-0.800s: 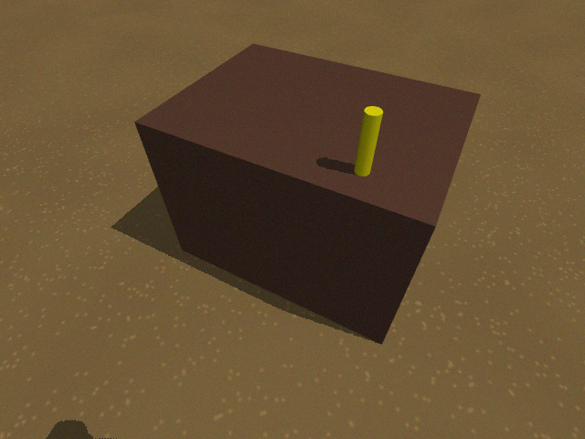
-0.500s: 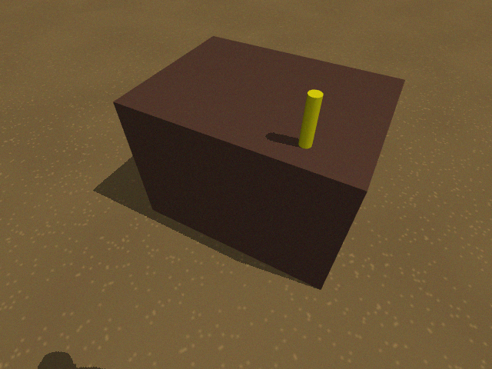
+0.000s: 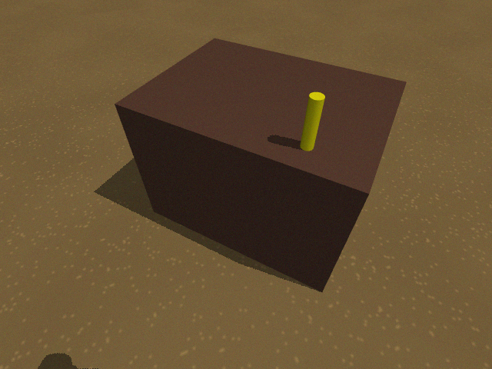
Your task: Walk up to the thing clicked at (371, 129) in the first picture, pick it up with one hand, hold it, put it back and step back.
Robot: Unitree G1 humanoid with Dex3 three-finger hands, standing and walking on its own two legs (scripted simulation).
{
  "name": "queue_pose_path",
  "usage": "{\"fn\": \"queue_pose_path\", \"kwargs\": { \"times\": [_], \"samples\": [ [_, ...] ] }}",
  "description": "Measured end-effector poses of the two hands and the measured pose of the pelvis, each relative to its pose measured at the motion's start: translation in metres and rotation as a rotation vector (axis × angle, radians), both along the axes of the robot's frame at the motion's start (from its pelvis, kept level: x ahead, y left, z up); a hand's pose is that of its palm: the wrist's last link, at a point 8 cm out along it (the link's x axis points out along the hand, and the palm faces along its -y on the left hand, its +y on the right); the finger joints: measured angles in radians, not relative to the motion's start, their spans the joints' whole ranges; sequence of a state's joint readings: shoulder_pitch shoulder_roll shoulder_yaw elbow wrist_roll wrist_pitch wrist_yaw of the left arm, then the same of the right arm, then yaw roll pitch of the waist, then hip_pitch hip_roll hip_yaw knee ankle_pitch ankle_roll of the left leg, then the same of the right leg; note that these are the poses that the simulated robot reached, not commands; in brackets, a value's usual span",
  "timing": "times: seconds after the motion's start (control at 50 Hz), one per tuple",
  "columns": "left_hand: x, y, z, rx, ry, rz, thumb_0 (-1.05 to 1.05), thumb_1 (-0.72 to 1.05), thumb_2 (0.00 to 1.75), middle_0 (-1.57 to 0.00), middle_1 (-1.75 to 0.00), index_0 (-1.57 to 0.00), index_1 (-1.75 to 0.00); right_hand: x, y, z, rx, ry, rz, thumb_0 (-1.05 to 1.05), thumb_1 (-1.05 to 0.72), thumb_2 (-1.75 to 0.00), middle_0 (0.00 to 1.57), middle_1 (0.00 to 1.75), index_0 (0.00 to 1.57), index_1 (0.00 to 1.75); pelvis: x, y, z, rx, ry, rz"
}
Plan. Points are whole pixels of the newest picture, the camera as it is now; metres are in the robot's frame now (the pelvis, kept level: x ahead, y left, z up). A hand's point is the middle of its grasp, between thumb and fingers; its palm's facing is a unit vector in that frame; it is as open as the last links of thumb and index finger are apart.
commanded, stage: stand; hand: left
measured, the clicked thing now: (311, 123) +0.78 -0.20 -0.04
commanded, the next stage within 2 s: walk up in 0.32 s
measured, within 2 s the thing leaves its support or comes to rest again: neither
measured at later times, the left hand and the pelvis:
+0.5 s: hand out of the picture +0.09 +0.25 -0.15, palm faces -0.13 -0.93 -0.35, open 7.4 cm; pelvis +0.01 -0.02 -0.01, yaw -7 degrees
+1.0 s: hand (195, 331) +0.25 +0.11 -0.17, palm faces -0.31 -0.90 -0.30, open 7.4 cm; pelvis +0.14 -0.13 -0.03, yaw -18 degrees
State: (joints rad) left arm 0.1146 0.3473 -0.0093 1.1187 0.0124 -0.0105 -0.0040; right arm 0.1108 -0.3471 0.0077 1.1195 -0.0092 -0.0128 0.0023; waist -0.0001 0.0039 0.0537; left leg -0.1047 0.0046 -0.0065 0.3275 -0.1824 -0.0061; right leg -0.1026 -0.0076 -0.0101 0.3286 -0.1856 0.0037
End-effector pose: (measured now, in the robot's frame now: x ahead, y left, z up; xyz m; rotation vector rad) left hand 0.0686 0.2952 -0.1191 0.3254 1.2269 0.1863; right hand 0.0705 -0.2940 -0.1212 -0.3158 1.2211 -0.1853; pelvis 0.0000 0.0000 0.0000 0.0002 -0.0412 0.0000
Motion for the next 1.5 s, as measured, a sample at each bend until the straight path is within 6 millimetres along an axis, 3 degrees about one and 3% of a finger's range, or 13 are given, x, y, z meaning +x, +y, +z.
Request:
{"fn": "queue_pose_path", "kwargs": {
  "times": [0.34,0.4,0.48,0.6,0.68,0.72,0.84,0.96,1.08,1.24,1.38,1.44,1.5],
  "samples": [
    [-0.003,0.002,-0.001,-0.005,0.019,0.001,0.01,0.91,0.89,-0.21,-0.30,-0.20,-0.30,-0.003,-0.001,0.000,-0.002,0.008,-0.006,0.00,-0.90,-0.90,0.20,0.30,0.21,0.30,0.002,0.000,-0.001,0.004,0.006,-0.008],
    [0.001,0.005,-0.002,-0.003,0.047,-0.037,0.01,0.91,0.89,-0.21,-0.30,-0.20,-0.30,-0.005,-0.013,0.002,-0.019,-0.069,-0.049,0.00,-0.90,-0.90,0.20,0.30,0.21,0.30,0.003,-0.004,-0.005,0.022,0.003,-0.068],
    [0.017,0.004,0.003,0.011,0.072,-0.073,0.01,0.91,0.89,-0.21,-0.30,-0.20,-0.30,-0.021,-0.045,0.011,-0.074,-0.095,-0.110,0.00,-0.90,-0.90,0.20,0.30,0.21,0.30,0.012,-0.019,-0.007,0.024,-0.004,-0.109],
    [0.061,-0.023,0.007,0.041,0.048,-0.152,0.01,0.91,0.89,-0.20,-0.30,-0.20,-0.30,-0.040,-0.110,0.006,-0.134,-0.057,-0.178,0.00,-0.90,-0.90,0.20,0.30,0.21,0.30,0.033,-0.057,-0.018,0.034,-0.024,-0.188],
    [0.093,-0.057,-0.002,0.074,0.006,-0.193,0.01,0.91,0.89,-0.20,-0.30,-0.20,-0.30,-0.036,-0.154,-0.016,-0.150,-0.047,-0.216,0.00,-0.90,-0.90,0.20,0.30,0.21,0.30,0.052,-0.091,-0.040,0.003,-0.035,-0.210],
    [0.103,-0.075,-0.006,0.068,-0.023,-0.195,0.01,0.91,0.89,-0.20,-0.30,-0.20,-0.30,-0.028,-0.165,-0.022,-0.139,-0.034,-0.226,0.00,-0.90,-0.90,0.20,0.30,0.21,0.30,0.060,-0.103,-0.043,-0.004,-0.035,-0.221],
    [0.124,-0.121,-0.004,0.004,-0.002,-0.224,0.01,0.91,0.89,-0.21,-0.30,-0.20,-0.30,0.005,-0.164,-0.008,-0.075,-0.070,-0.218,0.01,-0.90,-0.90,0.20,0.29,0.20,0.30,0.088,-0.120,-0.025,-0.012,-0.021,-0.270],
    [0.167,-0.138,-0.014,-0.033,0.000,-0.272,0.01,0.90,0.89,-0.21,-0.30,-0.20,-0.30,0.025,-0.157,0.006,-0.067,-0.058,-0.222,0.00,-0.90,-0.90,0.20,0.30,0.21,0.30,0.128,-0.130,-0.022,-0.029,-0.003,-0.304],
    [0.244,-0.149,-0.031,-0.028,-0.008,-0.361,0.01,0.91,0.89,-0.21,-0.30,-0.20,-0.30,0.028,-0.156,0.012,-0.131,-0.077,-0.305,0.00,-0.90,-0.90,0.20,0.30,0.21,0.30,0.174,-0.132,-0.031,0.001,-0.007,-0.342],
    [0.354,-0.192,-0.002,-0.022,-0.109,-0.471,0.01,0.91,0.89,-0.21,-0.30,-0.20,-0.30,0.023,-0.160,0.030,-0.120,0.008,-0.410,0.00,-0.90,-0.90,0.20,0.30,0.21,0.30,0.222,-0.158,-0.012,-0.005,-0.010,-0.379],
    [0.418,-0.249,0.003,0.017,-0.151,-0.534,0.01,0.91,0.89,-0.20,-0.30,-0.20,-0.30,0.046,-0.189,-0.002,-0.060,0.062,-0.442,0.00,-0.90,-0.90,0.20,0.30,0.21,0.30,0.248,-0.192,-0.025,0.017,-0.003,-0.409],
    [0.430,-0.274,-0.002,0.031,-0.167,-0.547,0.01,0.91,0.89,-0.20,-0.30,-0.20,-0.30,0.067,-0.207,-0.027,-0.031,0.051,-0.465,0.00,-0.90,-0.90,0.20,0.30,0.21,0.30,0.254,-0.205,-0.035,-0.003,-0.006,-0.431],
    [0.432,-0.293,0.000,0.021,-0.170,-0.551,0.01,0.91,0.89,-0.20,-0.30,-0.20,-0.30,0.094,-0.214,-0.035,-0.007,0.015,-0.459,0.00,-0.90,-0.90,0.20,0.29,0.21,0.30,0.256,-0.211,-0.033,0.014,-0.018,-0.445]
  ]
}}
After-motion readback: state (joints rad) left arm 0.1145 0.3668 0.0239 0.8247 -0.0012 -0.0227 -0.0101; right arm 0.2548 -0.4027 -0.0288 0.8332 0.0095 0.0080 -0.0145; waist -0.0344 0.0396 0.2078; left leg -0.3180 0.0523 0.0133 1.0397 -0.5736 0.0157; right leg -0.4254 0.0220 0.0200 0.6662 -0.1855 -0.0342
